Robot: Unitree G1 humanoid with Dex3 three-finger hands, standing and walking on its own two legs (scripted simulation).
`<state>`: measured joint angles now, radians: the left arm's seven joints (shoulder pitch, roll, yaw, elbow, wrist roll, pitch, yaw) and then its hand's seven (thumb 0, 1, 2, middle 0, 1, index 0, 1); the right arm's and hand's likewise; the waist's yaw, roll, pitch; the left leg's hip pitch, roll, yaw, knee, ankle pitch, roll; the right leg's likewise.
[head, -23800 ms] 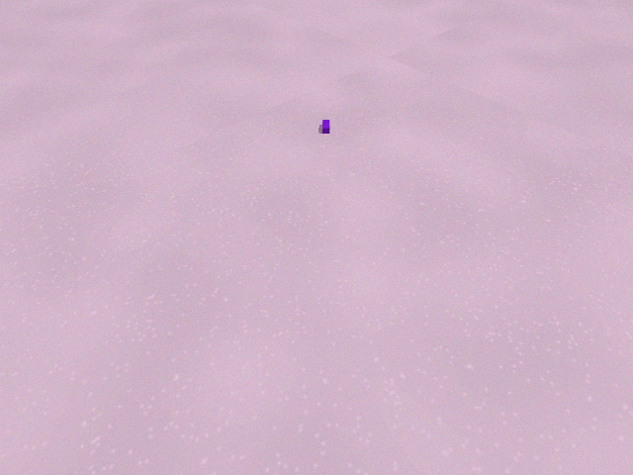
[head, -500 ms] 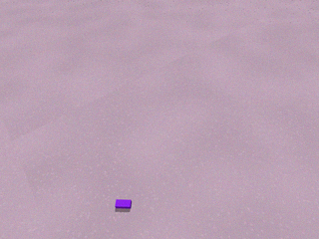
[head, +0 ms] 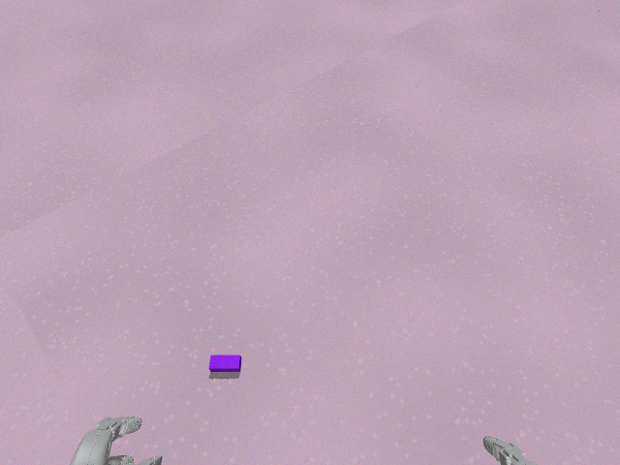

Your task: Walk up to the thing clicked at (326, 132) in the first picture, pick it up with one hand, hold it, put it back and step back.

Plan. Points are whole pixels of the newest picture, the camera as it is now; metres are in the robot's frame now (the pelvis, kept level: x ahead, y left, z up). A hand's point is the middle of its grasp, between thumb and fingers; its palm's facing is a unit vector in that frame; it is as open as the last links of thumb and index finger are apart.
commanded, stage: rise first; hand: left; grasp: from above
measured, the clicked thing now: (225, 363) +0.49 +0.26 -0.74
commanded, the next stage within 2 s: none
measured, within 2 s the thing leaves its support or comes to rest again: neither
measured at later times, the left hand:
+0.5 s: hand out of the picture +0.14 +0.26 -0.20, palm faces -0.13 -0.89 -0.44, open 13.3 cm
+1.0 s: hand out of the picture +0.17 +0.29 -0.30, palm faces -0.35 -0.73 -0.59, open 13.0 cm
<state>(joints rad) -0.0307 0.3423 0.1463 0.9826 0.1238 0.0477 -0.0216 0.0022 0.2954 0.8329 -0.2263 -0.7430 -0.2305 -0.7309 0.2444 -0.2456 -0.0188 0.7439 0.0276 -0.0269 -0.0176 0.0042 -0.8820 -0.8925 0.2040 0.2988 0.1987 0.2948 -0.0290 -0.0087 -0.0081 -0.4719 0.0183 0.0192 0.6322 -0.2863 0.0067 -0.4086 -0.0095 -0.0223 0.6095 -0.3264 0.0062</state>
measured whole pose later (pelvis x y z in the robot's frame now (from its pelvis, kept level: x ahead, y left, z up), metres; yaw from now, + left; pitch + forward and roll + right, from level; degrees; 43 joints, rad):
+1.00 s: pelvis -0.03 +0.00 -0.16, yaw -1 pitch +27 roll -3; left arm 0.07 0.43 0.13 0.56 0.42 0.05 0.00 0.00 -0.34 0.79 -0.34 -0.80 -0.32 -0.82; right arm 0.14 -0.27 -0.04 0.57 0.00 -0.21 0.00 0.01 -0.92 -0.91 0.21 0.30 0.20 0.30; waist -0.02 0.01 -0.17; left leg -1.38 0.03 -0.02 1.51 -0.61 0.01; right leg -1.29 0.00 -0.04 1.49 -0.67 0.01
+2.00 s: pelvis -0.09 +0.01 -0.42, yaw -10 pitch +32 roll -10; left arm -0.87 0.94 0.19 1.34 1.32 -0.46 0.27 0.00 -0.22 0.76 -0.35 -0.69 -0.34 -0.70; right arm 0.09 -0.27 0.06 0.75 -0.17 0.04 0.12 0.00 -0.90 -0.90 0.20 0.30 0.20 0.29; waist -0.16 -0.05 -0.02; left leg -2.32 0.07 -0.15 2.39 -0.64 0.03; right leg -2.18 0.04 -0.14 2.32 -0.71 0.02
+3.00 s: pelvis -0.08 +0.01 -0.45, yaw -14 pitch +30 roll -13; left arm -0.98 1.07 0.20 1.46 1.34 -0.42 0.33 0.00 -0.36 0.84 -0.24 -0.86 -0.24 -0.86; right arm 0.06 -0.28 0.18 0.70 -0.22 0.03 0.14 0.00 -0.92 -0.91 0.20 0.30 0.20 0.29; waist -0.23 -0.09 0.07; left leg -2.37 0.08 -0.21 2.50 -0.69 0.03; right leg -2.21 0.07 -0.18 2.38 -0.72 0.03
